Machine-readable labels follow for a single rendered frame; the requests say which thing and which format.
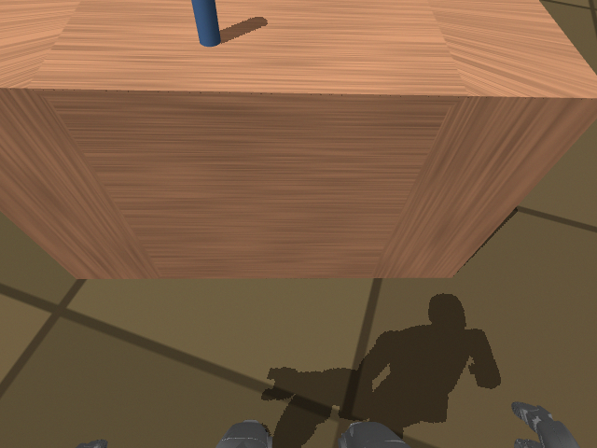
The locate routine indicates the can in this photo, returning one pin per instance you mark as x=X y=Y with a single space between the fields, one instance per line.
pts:
x=207 y=22

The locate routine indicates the right robot hand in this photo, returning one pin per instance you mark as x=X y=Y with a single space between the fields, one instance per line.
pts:
x=552 y=434

